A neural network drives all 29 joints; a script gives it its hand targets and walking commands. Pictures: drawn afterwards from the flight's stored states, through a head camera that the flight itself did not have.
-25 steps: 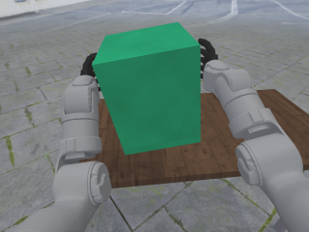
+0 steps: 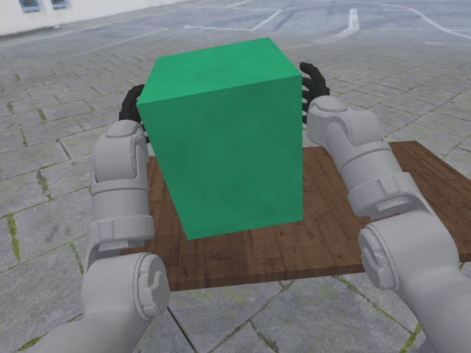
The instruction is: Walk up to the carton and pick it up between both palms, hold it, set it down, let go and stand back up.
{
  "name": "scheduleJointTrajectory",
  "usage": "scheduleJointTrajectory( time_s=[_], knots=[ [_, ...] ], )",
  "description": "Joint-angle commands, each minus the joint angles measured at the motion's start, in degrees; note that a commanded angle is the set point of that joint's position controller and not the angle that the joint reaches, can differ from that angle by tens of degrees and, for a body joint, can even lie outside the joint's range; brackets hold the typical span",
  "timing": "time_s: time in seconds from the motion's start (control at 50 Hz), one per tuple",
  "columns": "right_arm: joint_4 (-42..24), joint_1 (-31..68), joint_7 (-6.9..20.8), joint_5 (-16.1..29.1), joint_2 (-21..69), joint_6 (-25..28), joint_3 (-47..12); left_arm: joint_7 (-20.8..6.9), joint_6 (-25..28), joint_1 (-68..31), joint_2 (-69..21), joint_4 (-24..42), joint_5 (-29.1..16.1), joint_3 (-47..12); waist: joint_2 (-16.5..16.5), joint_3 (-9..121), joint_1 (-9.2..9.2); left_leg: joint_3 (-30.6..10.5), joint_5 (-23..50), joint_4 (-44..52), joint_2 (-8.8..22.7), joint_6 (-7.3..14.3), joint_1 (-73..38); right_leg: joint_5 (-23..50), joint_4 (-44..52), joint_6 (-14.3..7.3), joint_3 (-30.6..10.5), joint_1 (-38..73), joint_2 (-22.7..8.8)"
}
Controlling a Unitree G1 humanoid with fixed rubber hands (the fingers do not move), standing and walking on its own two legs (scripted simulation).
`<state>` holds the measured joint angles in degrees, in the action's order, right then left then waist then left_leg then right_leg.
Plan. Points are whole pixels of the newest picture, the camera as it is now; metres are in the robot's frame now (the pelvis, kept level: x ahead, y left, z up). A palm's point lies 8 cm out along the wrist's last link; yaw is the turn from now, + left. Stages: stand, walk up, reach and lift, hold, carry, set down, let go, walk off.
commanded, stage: hold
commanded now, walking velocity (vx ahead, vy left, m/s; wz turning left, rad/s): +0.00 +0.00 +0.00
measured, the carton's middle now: (228, 137) +0.39 +0.01 +0.25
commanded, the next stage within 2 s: none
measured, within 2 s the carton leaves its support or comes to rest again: neither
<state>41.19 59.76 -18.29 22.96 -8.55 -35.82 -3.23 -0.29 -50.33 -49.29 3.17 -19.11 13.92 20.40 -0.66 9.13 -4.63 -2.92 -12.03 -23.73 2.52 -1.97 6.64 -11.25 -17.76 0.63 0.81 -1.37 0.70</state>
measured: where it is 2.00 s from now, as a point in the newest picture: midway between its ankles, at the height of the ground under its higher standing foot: outside the picture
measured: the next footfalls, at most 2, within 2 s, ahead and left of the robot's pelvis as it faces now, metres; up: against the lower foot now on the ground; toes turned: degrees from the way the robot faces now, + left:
none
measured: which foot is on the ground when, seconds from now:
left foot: down 0.00-1.00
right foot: down 0.00-1.00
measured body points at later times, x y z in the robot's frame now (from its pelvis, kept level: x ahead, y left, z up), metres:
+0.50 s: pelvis +0.00 +0.00 +0.00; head -0.09 +0.02 +0.44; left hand +0.38 +0.16 +0.27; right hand +0.38 -0.13 +0.30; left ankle +0.02 +0.14 -0.75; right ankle -0.01 -0.13 -0.75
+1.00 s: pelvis +0.00 +0.00 +0.00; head -0.09 +0.02 +0.44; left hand +0.38 +0.17 +0.27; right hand +0.38 -0.13 +0.30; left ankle +0.02 +0.14 -0.75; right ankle -0.01 -0.13 -0.75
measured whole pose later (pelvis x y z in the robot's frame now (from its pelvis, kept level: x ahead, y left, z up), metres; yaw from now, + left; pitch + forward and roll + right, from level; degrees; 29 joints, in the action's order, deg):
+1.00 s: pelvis +0.00 +0.00 +0.00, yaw +0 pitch -5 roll -1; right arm 43.1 60.8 -18.5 22.3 -8.4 -36.5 -3.1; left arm -0.3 -49.7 -50.5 3.4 -21.8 13.8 21.1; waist -0.6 9.0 -4.1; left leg -3.8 -11.7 -23.3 2.2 -2.0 6.9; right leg -11.2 -17.5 0.5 0.4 -1.5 0.9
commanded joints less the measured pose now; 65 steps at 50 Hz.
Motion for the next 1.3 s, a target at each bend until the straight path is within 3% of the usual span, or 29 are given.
scheduleJointTrajectory(
  time_s=[0.0, 0.06, 0.12, 0.14, 0.18, 0.22, 0.28, 0.3, 0.38, 0.42, 0.5, 0.52, 0.54, 0.56, 0.58, 0.66, 0.76, 0.78, 0.84, 0.88, 0.9, 0.92, 0.96, 1.0, 1.04, 1.14, 1.16, 1.24, 1.28],
  knots=[
    [-17.05, 46.33, 8.02, 8.43, 38.85, 1.38, -11.38, -7.6, 4.95, -50.72, -33.53, 7.5, -10.48, -23.67, 3.7, 13.83, -0.16, 2.48, 15.08, 3.54, -5.15, -1.69, -4.87, 12.0, 2.51, 2.59, 0.09, 0.44, 4.67],
    [-12.17, 47.51, 8.65, 6.98, 37.06, 0.95, -8.87, -8.06, 4.66, -49.47, -31.91, 0.02, -8.21, -20.54, 2.76, 9.96, 0.38, 2.65, 9.88, 4.84, -4.67, -1.55, -2.71, 5.62, 3.69, 1.75, -0.03, -0.49, 4.97],
    [-16.41, 49.95, 8.99, 8.43, 40.33, 2.3, -10.6, -6.93, 6.59, -54.8, -34.08, 7.26, -11.55, -23.18, 2.81, 19.11, 0.28, 2.69, 15.62, 3.18, -4.9, -1.67, -5.78, 11.5, 2.48, 2.18, -0.37, 0.78, 4.9],
    [-16.29, 49.62, 9.27, 8.98, 41.03, 2.15, -11.69, -6.32, 6.9, -56.39, -34.57, 9.43, -12.62, -24.95, 5.42, 21.25, 0.66, 2.05, 16.83, 2.4, -4.95, -1.73, -6.27, 11.66, 2.15, 2.2, -0.41, 0.37, 4.95],
    [-19.4, 50.97, 8.9, 8.64, 41.37, 2.51, -11.72, -6.16, 6.92, -53.72, -34.67, 5.29, -12.56, -23.48, 2.74, 21.64, 1.53, 2.25, 16.88, 1.97, -5.38, -1.28, -5.87, 12.61, 2.2, 2.52, -0.36, 0.42, 5.0],
    [-16.54, 49.4, 8.79, 8.13, 39.42, 2.59, -10.03, -5.98, 6.57, -53.02, -35.52, 3.66, -12.38, -25.0, 4.19, 19.13, -0.43, 2.14, 14.73, 2.3, -5.04, -1.85, -6.46, 10.58, 2.84, 2.4, -0.54, -1.06, 4.74],
    [-15.19, 48.58, 9.05, 8.2, 39.6, 2.45, -10.09, -5.98, 6.72, -52.79, -34.87, 4.7, -12.49, -24.15, 3.87, 19.01, 0.4, 2.09, 15.1, 2.98, -4.71, -1.8, -5.89, 10.32, 2.51, 1.84, -0.1, -1.1, 5.23],
    [-12.89, 46.51, 9.08, 8.48, 39.31, 2.0, -10.2, -5.56, 6.97, -54.72, -34.5, 7.85, -12.42, -25.29, 6.1, 19.91, -0.87, 2.13, 15.95, 2.47, -4.87, -2.28, -6.5, 11.86, 2.17, 1.57, -0.28, 0.01, 5.16],
    [-10.97, 47.64, 9.14, 7.82, 38.91, 1.92, -9.28, -5.94, 6.42, -54.09, -34.14, 3.65, -12.07, -23.65, 4.82, 15.06, -0.5, 2.01, 14.25, 2.95, -5.0, -1.97, -4.54, 10.77, 2.89, 1.87, -0.57, -0.87, 4.74],
    [-15.39, 48.02, 8.62, 8.52, 39.47, 2.06, -10.61, -6.2, 6.36, -51.58, -33.69, 4.31, -12.17, -23.52, 2.59, 17.31, -0.31, 2.42, 15.33, 2.45, -5.49, -1.4, -5.19, 13.44, 2.56, 2.61, -0.59, 0.65, 4.7],
    [-19.12, 49.19, 8.08, 10.68, 39.81, 2.29, -12.73, -5.77, 6.23, -50.96, -34.74, 7.13, -12.75, -24.85, 5.11, 20.23, 0.78, 1.75, 21.03, 1.09, -5.53, -1.95, -6.83, 17.49, 1.64, 2.69, -0.49, 1.96, 5.05],
    [-14.56, 47.1, 8.24, 9.27, 39.99, 1.6, -11.03, -5.75, 6.42, -52.93, -33.11, 6.28, -11.64, -22.78, 3.54, 17.17, 0.58, 1.76, 19.3, 2.05, -5.25, -2.0, -6.43, 15.66, 2.23, 2.63, -0.44, 1.16, 5.12],
    [-15.71, 46.61, 8.23, 9.99, 38.81, 1.77, -10.9, -5.89, 6.17, -53.1, -34.41, 8.97, -11.69, -23.76, 5.3, 18.79, -0.42, 1.7, 18.41, 2.04, -5.27, -2.29, -6.36, 14.76, 2.12, 2.28, -0.47, 1.15, 5.23],
    [-14.62, 47.11, 8.18, 8.66, 39.85, 1.65, -10.15, -6.22, 6.09, -52.89, -33.29, 5.19, -10.96, -21.97, 3.18, 15.65, 0.43, 2.26, 13.87, 2.95, -5.25, -1.42, -5.33, 10.39, 3.02, 2.74, -0.56, -1.02, 4.68],
    [-13.43, 48.23, 8.51, 8.31, 38.56, 1.77, -9.65, -6.85, 5.63, -52.82, -33.68, 2.3, -10.82, -22.11, 4.81, 13.88, 0.05, 2.78, 12.04, 3.67, -5.48, -1.53, -3.75, 8.75, 2.86, 2.43, -0.62, -1.1, 4.59],
    [-19.76, 46.34, 7.55, 10.54, 41.63, 1.49, -13.34, -6.65, 6.27, -51.43, -32.64, 9.71, -11.54, -23.44, 2.89, 21.52, 0.3, 2.07, 20.96, 1.2, -5.8, -1.67, -7.37, 20.92, 1.24, 3.54, -0.55, 4.8, 4.61],
    [-15.69, 46.98, 7.8, 8.14, 38.96, 0.91, -10.12, -7.18, 5.36, -51.85, -33.25, 5.18, -11.1, -22.67, 2.78, 14.61, -0.46, 2.21, 14.01, 2.92, -5.06, -1.46, -5.33, 11.46, 2.73, 2.8, -0.6, -0.99, 4.56],
    [-17.91, 49.21, 7.88, 8.88, 40.26, 1.49, -11.56, -6.98, 5.62, -51.51, -33.15, 5.76, -11.28, -22.52, 1.73, 16.24, 0.87, 2.12, 13.95, 2.71, -5.29, -0.82, -4.99, 12.04, 2.53, 2.84, -0.92, 0.32, 4.46],
    [-21.36, 48.72, 7.67, 9.76, 40.04, 1.56, -12.8, -7.06, 5.67, -49.81, -33.63, 6.81, -11.26, -22.69, 2.86, 18.89, 0.77, 2.14, 17.31, 2.13, -5.52, -1.23, -6.37, 16.07, 1.78, 3.15, -0.54, 1.93, 4.75],
    [-20.9, 48.97, 7.71, 10.16, 40.13, 1.66, -12.75, -6.96, 5.76, -51.15, -33.81, 7.89, -11.35, -22.83, 3.3, 18.23, 0.57, 2.2, 19.82, 1.86, -5.55, -1.67, -6.58, 17.2, 1.83, 3.21, -0.13, 1.89, 4.85],
    [-14.67, 45.61, 7.68, 8.48, 38.74, 0.48, -10.4, -7.53, 5.24, -50.02, -32.37, 3.4, -10.0, -20.5, 2.37, 12.36, 0.02, 2.34, 15.8, 3.49, -5.63, -1.56, -5.4, 12.33, 2.97, 2.96, 0.02, 0.46, 4.62],
    [-17.06, 49.56, 7.83, 8.24, 38.66, 1.32, -10.72, -7.28, 5.22, -49.88, -33.4, 2.42, -10.3, -21.38, 2.13, 14.38, 0.78, 2.28, 16.57, 3.07, -5.51, -1.26, -5.57, 12.63, 3.21, 2.95, -0.15, -0.68, 4.78],
    [-17.95, 45.85, 7.43, 8.59, 38.67, 1.11, -10.78, -7.76, 5.2, -49.71, -34.06, 5.73, -11.51, -23.2, 3.36, 16.81, -1.36, 1.95, 16.86, 2.79, -5.32, -1.88, -6.69, 15.44, 2.53, 2.85, -0.12, 1.21, 4.45],
    [-19.54, 46.85, 7.72, 10.01, 40.03, 1.57, -12.15, -7.07, 5.9, -53.11, -33.43, 11.35, -12.33, -24.64, 4.51, 20.97, -0.28, 2.18, 20.86, 1.78, -5.23, -2.27, -7.39, 17.58, 1.17, 2.86, 0.14, 2.93, 5.22],
    [-19.92, 46.46, 7.15, 10.23, 39.47, 1.04, -11.9, -7.14, 5.49, -49.86, -32.85, 8.27, -11.6, -23.41, 3.59, 19.43, -0.79, 1.8, 21.1, 1.39, -5.44, -2.11, -8.02, 19.1, 2.28, 3.32, -0.58, 2.21, 4.75],
    [-14.81, 47.54, 8.16, 7.42, 37.71, 0.91, -9.34, -8.11, 4.8, -50.5, -33.21, 2.8, -9.53, -21.18, 2.87, 12.26, -0.16, 2.34, 11.79, 3.99, -5.05, -1.44, -4.22, 8.43, 3.09, 2.41, -0.19, -0.47, 4.62],
    [-15.97, 47.43, 8.37, 7.77, 38.28, 1.19, -9.4, -7.75, 5.77, -53.55, -33.38, 7.92, -10.14, -22.9, 3.47, 15.26, -0.25, 2.03, 13.18, 3.92, -4.58, -1.76, -5.18, 8.88, 2.65, 2.21, -0.21, -0.37, 4.64],
    [-18.3, 51.23, 8.92, 8.42, 38.77, 2.22, -9.13, -6.1, 6.35, -56.2, -36.19, 7.65, -13.11, -26.75, 6.64, 20.15, -1.11, 1.67, 15.94, 2.27, -4.85, -2.62, -6.44, 10.87, 2.03, 1.79, -0.18, -0.37, 4.67],
    [-18.23, 49.81, 8.91, 9.2, 39.33, 2.15, -10.16, -5.76, 6.66, -55.1, -34.85, 7.77, -12.01, -24.31, 4.84, 19.7, -0.06, 1.94, 16.01, 2.27, -5.22, -2.14, -6.6, 10.64, 2.5, 2.16, -0.02, -0.24, 4.93]
  ],
)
